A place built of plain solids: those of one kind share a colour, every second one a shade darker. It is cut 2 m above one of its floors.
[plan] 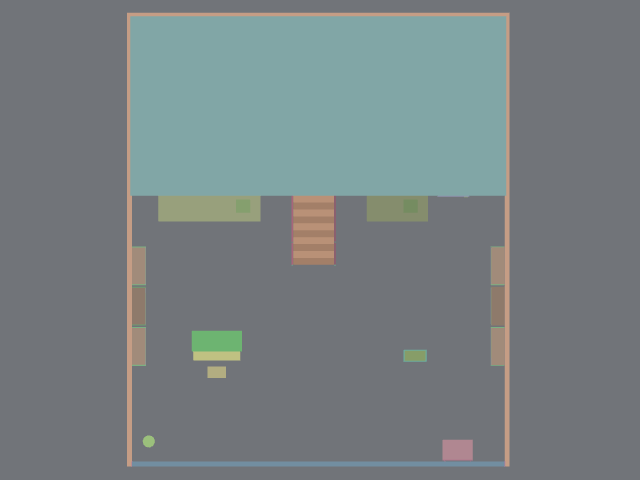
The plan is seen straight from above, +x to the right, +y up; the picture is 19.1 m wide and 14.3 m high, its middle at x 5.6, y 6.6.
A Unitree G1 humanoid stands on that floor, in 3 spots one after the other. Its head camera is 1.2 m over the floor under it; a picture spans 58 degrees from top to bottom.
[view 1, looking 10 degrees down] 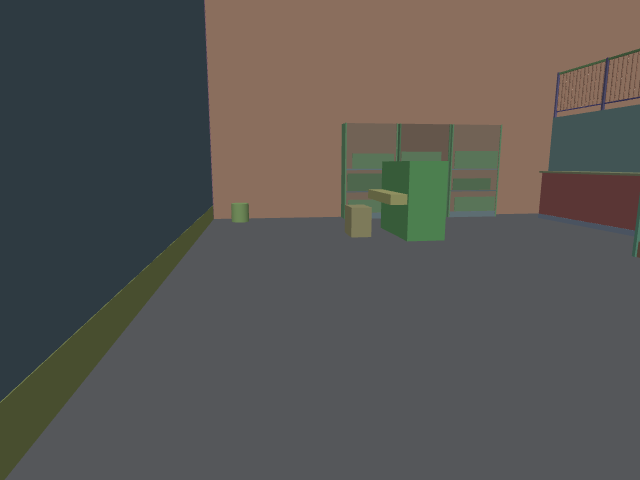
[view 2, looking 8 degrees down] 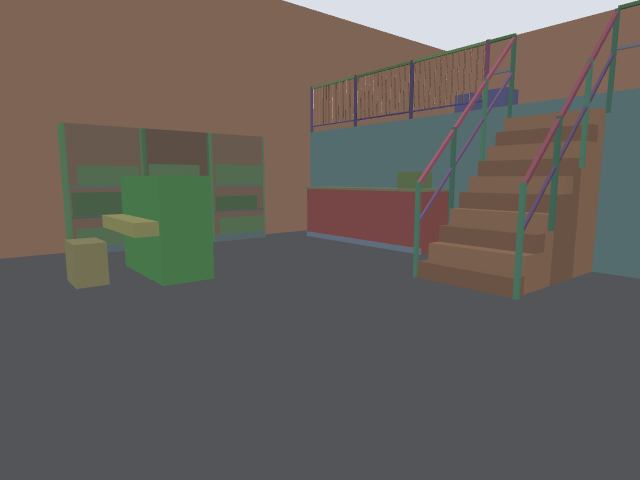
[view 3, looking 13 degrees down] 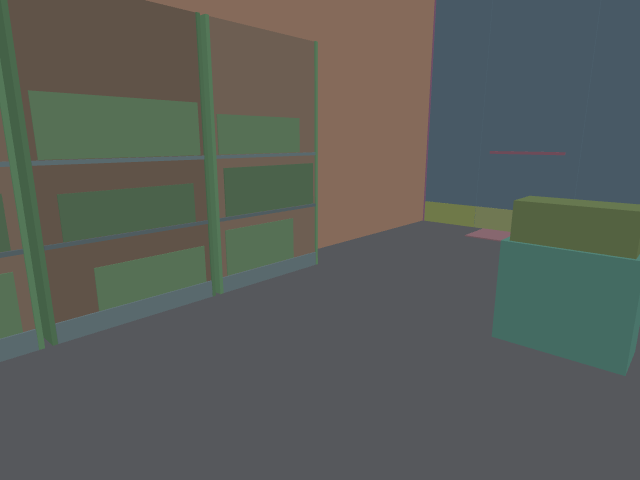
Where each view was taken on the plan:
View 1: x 9.70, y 1.00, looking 172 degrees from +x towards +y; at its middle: ground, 6.91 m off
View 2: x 8.10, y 1.65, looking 141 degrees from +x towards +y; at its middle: ground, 8.62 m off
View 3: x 7.91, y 5.91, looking -48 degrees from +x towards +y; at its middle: wall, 4.90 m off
